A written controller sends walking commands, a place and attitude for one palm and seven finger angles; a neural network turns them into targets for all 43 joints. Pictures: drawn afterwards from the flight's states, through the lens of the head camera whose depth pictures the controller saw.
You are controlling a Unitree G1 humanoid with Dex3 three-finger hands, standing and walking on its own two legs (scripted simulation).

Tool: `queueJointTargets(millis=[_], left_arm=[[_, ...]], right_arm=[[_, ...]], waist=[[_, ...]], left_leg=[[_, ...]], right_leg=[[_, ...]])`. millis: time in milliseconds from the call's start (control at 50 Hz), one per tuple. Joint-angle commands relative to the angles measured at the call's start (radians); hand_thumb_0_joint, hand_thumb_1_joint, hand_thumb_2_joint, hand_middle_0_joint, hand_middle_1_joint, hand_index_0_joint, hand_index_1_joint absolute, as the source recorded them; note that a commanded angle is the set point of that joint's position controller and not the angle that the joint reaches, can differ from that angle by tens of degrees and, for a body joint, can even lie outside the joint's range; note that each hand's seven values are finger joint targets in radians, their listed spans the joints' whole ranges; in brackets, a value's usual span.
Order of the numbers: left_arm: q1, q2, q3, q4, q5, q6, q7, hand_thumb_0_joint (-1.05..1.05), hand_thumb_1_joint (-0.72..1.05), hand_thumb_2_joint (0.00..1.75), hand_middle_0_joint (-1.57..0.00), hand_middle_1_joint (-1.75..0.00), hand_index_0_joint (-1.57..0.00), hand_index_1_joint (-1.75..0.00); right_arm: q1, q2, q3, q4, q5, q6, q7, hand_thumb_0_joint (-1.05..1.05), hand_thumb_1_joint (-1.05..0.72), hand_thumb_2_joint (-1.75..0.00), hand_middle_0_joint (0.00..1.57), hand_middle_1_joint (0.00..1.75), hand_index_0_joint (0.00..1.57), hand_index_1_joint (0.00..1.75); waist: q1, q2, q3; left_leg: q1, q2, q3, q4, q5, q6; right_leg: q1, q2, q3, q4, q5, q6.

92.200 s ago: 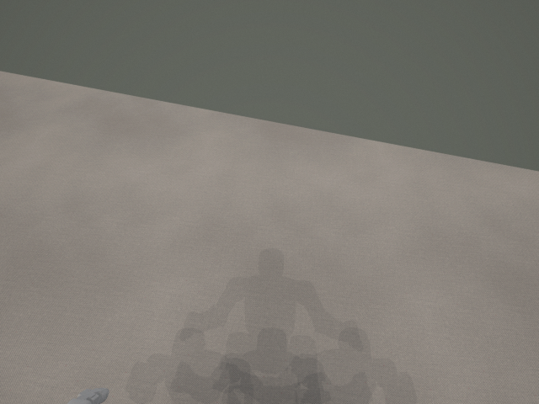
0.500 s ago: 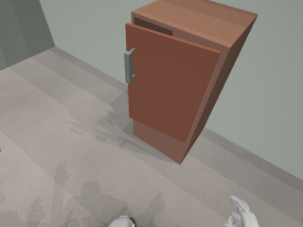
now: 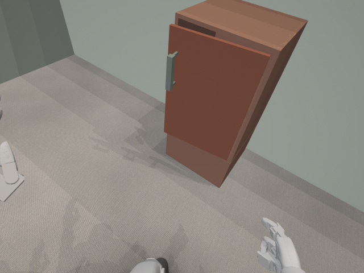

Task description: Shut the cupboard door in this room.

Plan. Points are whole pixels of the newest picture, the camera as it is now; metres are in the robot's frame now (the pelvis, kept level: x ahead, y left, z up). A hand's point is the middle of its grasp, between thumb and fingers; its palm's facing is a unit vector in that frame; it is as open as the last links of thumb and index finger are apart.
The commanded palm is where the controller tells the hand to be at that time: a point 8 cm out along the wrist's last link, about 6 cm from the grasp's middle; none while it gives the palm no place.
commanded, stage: step back with the hand held close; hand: left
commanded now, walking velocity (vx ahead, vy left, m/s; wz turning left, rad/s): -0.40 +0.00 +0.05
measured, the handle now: (172, 71) +0.87 +0.14 -0.03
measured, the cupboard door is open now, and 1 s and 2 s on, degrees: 7 7 7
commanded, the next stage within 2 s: stop stepping back and stand still in 0.04 s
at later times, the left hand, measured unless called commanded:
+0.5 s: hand out of the picture +0.06 +0.36 +0.20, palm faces +0.53 -0.82 -0.21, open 7.4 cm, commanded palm -0.01 +0.38 +0.19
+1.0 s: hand out of the picture -0.02 +0.37 +0.18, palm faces +0.49 -0.80 -0.34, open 7.4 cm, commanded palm -0.08 +0.40 +0.19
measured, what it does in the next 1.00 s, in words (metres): walks backwards: left foot, then right foot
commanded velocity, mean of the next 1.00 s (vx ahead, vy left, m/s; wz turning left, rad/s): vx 0.17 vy -0.08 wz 0.01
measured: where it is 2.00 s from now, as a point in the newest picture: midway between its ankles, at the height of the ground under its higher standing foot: outside the picture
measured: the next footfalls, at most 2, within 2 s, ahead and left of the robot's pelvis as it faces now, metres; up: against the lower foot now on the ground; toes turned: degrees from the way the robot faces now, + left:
left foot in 0.06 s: +0.18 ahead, +0.06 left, +0.00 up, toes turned +4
right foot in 0.30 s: -0.12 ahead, -0.06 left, +0.01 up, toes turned -12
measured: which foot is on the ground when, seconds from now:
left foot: up 0.00-0.04, down 0.06-0.28, up 0.30-0.46, down 0.48-0.76, up 0.78-1.00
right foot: down 0.00-0.08, up 0.10-0.28, down 0.30-0.48, up 0.50-0.76, down 0.78-1.00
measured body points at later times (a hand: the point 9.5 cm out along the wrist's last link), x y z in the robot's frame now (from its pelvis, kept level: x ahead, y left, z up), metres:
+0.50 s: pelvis -0.16 +0.09 -0.01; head -0.21 +0.13 +0.44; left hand +0.02 +0.40 +0.21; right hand -0.05 -0.18 -0.08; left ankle -0.12 +0.19 -0.73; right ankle -0.16 -0.04 -0.71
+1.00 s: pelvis -0.22 +0.11 +0.01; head -0.26 +0.11 +0.46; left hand -0.05 +0.41 +0.20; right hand -0.11 -0.16 -0.08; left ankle -0.16 +0.25 -0.69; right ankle -0.26 +0.02 -0.72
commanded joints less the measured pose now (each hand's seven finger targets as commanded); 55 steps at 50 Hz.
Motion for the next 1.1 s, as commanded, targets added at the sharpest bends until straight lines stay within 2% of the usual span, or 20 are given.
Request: queueJointTargets(millis=[0, 40, 80, 200, 240, 260, 280, 420, 460, 480, 520, 580, 680, 720, 740, 760, 800, 880, 1000, 1080], left_arm=[[-0.211, 0.199, 0.051, -0.095, 0.006, 0.004, 0.013, 0.0, 0.9, 0.9, -0.2, -0.3, -0.2, -0.3], [-0.225, 0.196, 0.071, -0.141, -0.003, 0.01, 0.003, 0.0, 0.9, 0.9, -0.2, -0.3, -0.2, -0.3], [-0.123, 0.254, 0.151, -0.175, -0.013, -0.037, -0.01, 0.0, 0.9, 0.9, -0.2, -0.3, -0.2, -0.3], [0.146, 0.206, 0.166, -0.329, -0.049, 0.006, -0.01, 0.0, 0.9, 0.9, -0.2, -0.3, -0.2, -0.3], [0.167, 0.25, 0.191, -0.329, -0.038, 0.04, 0.005, 0.0, 0.9, 0.9, -0.2, -0.3, -0.2, -0.3], [0.148, 0.277, 0.206, -0.329, -0.031, 0.049, 0.011, 0.0, 0.9, 0.9, -0.2, -0.3, -0.2, -0.3], [0.031, 0.315, 0.248, -0.36, -0.038, 0.044, 0.025, 0.0, 0.9, 0.9, -0.2, -0.3, -0.2, -0.3], [-0.366, 0.133, -0.03, -0.045, 0.035, 0.093, 0.054, 0.0, 0.9, 0.9, -0.2, -0.3, -0.2, -0.3], [-0.345, 0.163, 0.004, -0.172, 0.031, 0.06, 0.055, 0.0, 0.9, 0.9, -0.2, -0.3, -0.2, -0.3], [-0.196, 0.225, 0.067, -0.134, 0.018, 0.04, 0.034, 0.0, 0.9, 0.9, -0.2, -0.3, -0.2, -0.3], [-0.066, 0.223, 0.107, -0.299, 0.009, 0.033, 0.006, 0.0, 0.9, 0.9, -0.2, -0.3, -0.2, -0.3], [0.088, 0.226, 0.14, -0.345, 0.013, 0.033, 0.018, 0.0, 0.9, 0.9, -0.2, -0.3, -0.2, -0.3], [0.057, 0.208, 0.127, -0.172, 0.0, 0.089, 0.04, 0.0, 0.9, 0.9, -0.2, -0.3, -0.2, -0.3], [0.036, 0.211, 0.12, -0.09, 0.004, 0.113, 0.039, 0.0, 0.9, 0.9, -0.2, -0.3, -0.2, -0.3], [0.009, 0.222, 0.131, -0.075, 0.009, 0.119, 0.039, 0.0, 0.9, 0.9, -0.2, -0.3, -0.2, -0.3], [-0.062, 0.244, 0.148, -0.107, 0.005, 0.101, 0.043, 0.0, 0.9, 0.9, -0.2, -0.3, -0.2, -0.3], [-0.058, 0.182, 0.12, -0.022, 0.009, 0.073, 0.059, 0.0, 0.9, 0.9, -0.2, -0.3, -0.2, -0.3], [-0.198, 0.154, 0.028, -0.084, 0.033, 0.058, 0.043, 0.0, 0.9, 0.9, -0.2, -0.3, -0.2, -0.3], [-0.142, 0.196, 0.083, -0.219, 0.033, 0.024, 0.074, 0.0, 0.9, 0.9, -0.2, -0.3, -0.2, -0.3], [-0.031, 0.207, 0.155, -0.206, 0.014, 0.003, 0.065, 0.0, 0.9, 0.9, -0.2, -0.3, -0.2, -0.3]], right_arm=[[-0.017, -0.135, -0.051, -0.099, 0.025, -0.027, -0.039, 0.0, -0.9, -0.9, 0.2, 0.3, 0.2, 0.3], [-0.069, -0.181, -0.048, -0.131, 0.029, -0.03, -0.055, 0.0, -0.9, -0.9, 0.2, 0.3, 0.2, 0.3], [-0.088, -0.188, -0.062, -0.159, 0.024, -0.061, -0.032, 0.0, -0.9, -0.9, 0.2, 0.3, 0.2, 0.3], [-0.011, -0.135, -0.064, -0.189, 0.01, -0.046, 0.013, 0.0, -0.9, -0.9, 0.2, 0.3, 0.2, 0.3], [0.016, -0.131, -0.063, -0.163, 0.009, -0.034, 0.011, 0.0, -0.9, -0.9, 0.2, 0.3, 0.2, 0.3], [0.035, -0.135, -0.074, -0.139, 0.023, -0.012, 0.01, 0.0, -0.9, -0.9, 0.2, 0.3, 0.2, 0.3], [0.029, -0.16, -0.078, -0.112, 0.006, -0.002, 0.002, 0.0, -0.9, -0.9, 0.2, 0.3, 0.2, 0.3], [0.021, -0.169, -0.039, -0.089, 0.025, -0.011, -0.062, 0.0, -0.9, -0.9, 0.2, 0.3, 0.2, 0.3], [0.024, -0.194, -0.042, -0.146, 0.032, -0.039, -0.054, 0.0, -0.9, -0.9, 0.2, 0.3, 0.2, 0.3], [0.018, -0.174, -0.041, -0.146, 0.026, -0.041, -0.042, 0.0, -0.9, -0.9, 0.2, 0.3, 0.2, 0.3], [-0.037, -0.154, -0.049, -0.167, 0.017, -0.035, -0.008, 0.0, -0.9, -0.9, 0.2, 0.3, 0.2, 0.3], [-0.033, -0.145, -0.049, -0.167, 0.012, -0.01, 0.002, 0.0, -0.9, -0.9, 0.2, 0.3, 0.2, 0.3], [0.006, -0.126, -0.037, -0.151, 0.01, 0.02, -0.035, 0.0, -0.9, -0.9, 0.2, 0.3, 0.2, 0.3], [0.023, -0.121, -0.04, -0.134, 0.013, 0.029, -0.039, 0.0, -0.9, -0.9, 0.2, 0.3, 0.2, 0.3], [0.034, -0.115, -0.049, -0.132, 0.02, 0.039, -0.034, 0.0, -0.9, -0.9, 0.2, 0.3, 0.2, 0.3], [0.026, -0.133, -0.052, -0.134, 0.022, 0.036, -0.031, 0.0, -0.9, -0.9, 0.2, 0.3, 0.2, 0.3], [0.056, -0.123, -0.053, -0.116, 0.027, 0.012, -0.027, 0.0, -0.9, -0.9, 0.2, 0.3, 0.2, 0.3], [-0.028, -0.157, -0.057, -0.118, 0.029, 0.016, -0.048, 0.0, -0.9, -0.9, 0.2, 0.3, 0.2, 0.3], [-0.004, -0.134, -0.051, -0.132, 0.019, -0.031, -0.073, 0.0, -0.9, -0.9, 0.2, 0.3, 0.2, 0.3], [0.023, -0.154, -0.06, -0.143, 0.02, -0.041, -0.064, 0.0, -0.9, -0.9, 0.2, 0.3, 0.2, 0.3]], waist=[[-0.111, -0.16, 0.018], [-0.069, 0.266, 0.019], [-0.049, 0.282, -0.138], [-0.031, 0.361, -0.234], [-0.032, 0.166, -0.182], [-0.051, -0.167, -0.094], [-0.069, -0.218, -0.036], [-0.12, 0.112, 0.163], [-0.105, 0.444, 0.163], [-0.098, 0.33, 0.106], [-0.064, 0.174, 0.041], [-0.044, 0.254, -0.015], [-0.071, 0.279, -0.033], [-0.069, 0.091, -0.037], [-0.073, -0.107, -0.019], [-0.063, -0.199, 0.048], [-0.082, -0.184, -0.041], [-0.08, -0.066, 0.174], [-0.062, -0.007, 0.066], [-0.071, 0.332, -0.056]], left_leg=[[0.449, -0.026, -0.109, 0.076, -0.033, -0.013], [0.286, 0.147, -0.311, -0.321, 0.171, 0.053], [0.149, 0.289, -0.5, -0.571, -0.498, 0.057], [0.201, 0.083, -0.117, -0.506, -0.368, -0.088], [0.23, -0.052, 0.023, -0.204, -0.312, -0.117], [0.324, -0.095, -0.001, 0.324, -0.244, -0.097], [0.287, -0.076, -0.17, 0.653, -0.238, -0.039], [0.296, -0.011, -0.067, -0.042, -0.331, 0.051], [0.307, 0.276, -0.681, -0.432, -0.625, 0.184], [0.265, 0.321, -0.778, -0.501, -0.726, 0.182], [0.205, 0.27, -0.635, -0.505, -0.666, 0.078], [0.145, 0.193, -0.326, -0.489, -0.568, 0.043], [0.147, 0.135, -0.171, -0.375, -0.466, 0.019], [0.02, 0.064, -0.103, -0.083, -0.397, 0.011], [-0.093, 0.003, -0.051, 0.233, -0.319, 0.021], [-0.195, -0.021, -0.086, 0.496, -0.262, 0.021], [-0.183, 0.014, -0.136, 0.562, -0.244, 0.02], [-0.034, 0.069, -0.108, 0.433, -0.142, 0.023], [0.367, -0.014, 0.025, -0.038, -0.076, 0.041], [0.537, 0.22, -0.362, -0.221, 0.208, 0.159]], right_leg=[[-0.435, -0.211, 0.069, -0.112, 0.205, -0.076], [-0.24, 0.04, -0.045, 0.167, -0.005, 0.024], [-0.019, 0.112, 0.007, 0.469, -0.286, -0.008], [0.143, 0.164, -0.19, 0.187, -0.252, -0.047], [0.098, 0.041, -0.12, -0.156, -0.235, -0.094], [-0.257, -0.234, 0.143, -0.327, -0.288, -0.154], [-0.528, -0.442, 0.357, -0.408, -0.397, -0.263], [-0.364, -0.182, -0.027, 0.014, -0.418, -0.111], [-0.461, 0.019, -0.103, 0.491, -0.243, -0.012], [-0.429, 0.007, -0.015, 0.645, -0.173, -0.013], [-0.362, -0.001, 0.005, 0.676, -0.069, -0.021], [-0.163, 0.027, -0.094, 0.476, -0.005, -0.026], [0.113, 0.095, -0.228, 0.043, -0.176, -0.057], [0.242, -0.016, -0.088, -0.127, -0.176, -0.121], [0.2, -0.224, 0.217, -0.221, -0.269, -0.216], [0.098, -0.41, 0.44, -0.336, -0.27, -0.297], [0.131, -0.392, 0.358, -0.253, -0.194, -0.276], [-0.186, -0.346, 0.202, -0.308, -0.269, -0.211], [-0.15, -0.236, 0.028, -0.139, -0.151, -0.135], [-0.241, -0.046, -0.083, 0.255, -0.105, 0.0]])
